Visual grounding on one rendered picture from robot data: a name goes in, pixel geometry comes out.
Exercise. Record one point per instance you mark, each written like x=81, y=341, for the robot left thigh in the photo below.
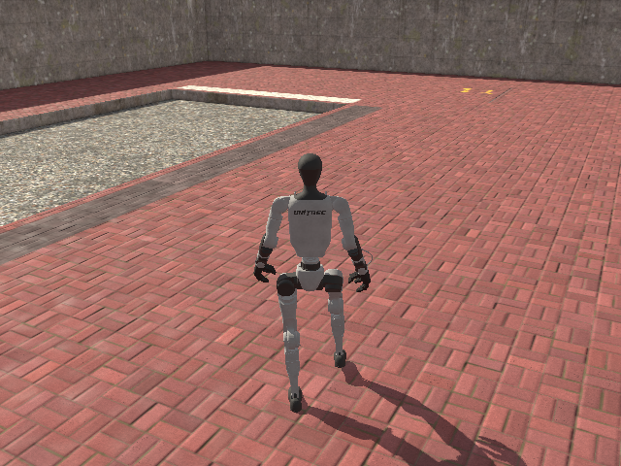
x=287, y=298

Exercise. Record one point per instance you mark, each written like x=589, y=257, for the right robot hand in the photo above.
x=360, y=278

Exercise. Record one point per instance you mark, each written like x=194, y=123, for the left robot forearm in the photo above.
x=262, y=255

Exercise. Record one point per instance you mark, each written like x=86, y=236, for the robot right upper arm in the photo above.
x=340, y=205

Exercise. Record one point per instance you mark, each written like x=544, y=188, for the right robot forearm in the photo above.
x=357, y=259

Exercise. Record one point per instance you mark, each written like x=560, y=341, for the robot head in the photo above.
x=310, y=167

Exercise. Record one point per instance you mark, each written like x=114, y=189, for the robot left upper arm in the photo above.
x=280, y=205

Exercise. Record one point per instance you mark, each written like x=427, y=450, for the left robot hand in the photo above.
x=268, y=269

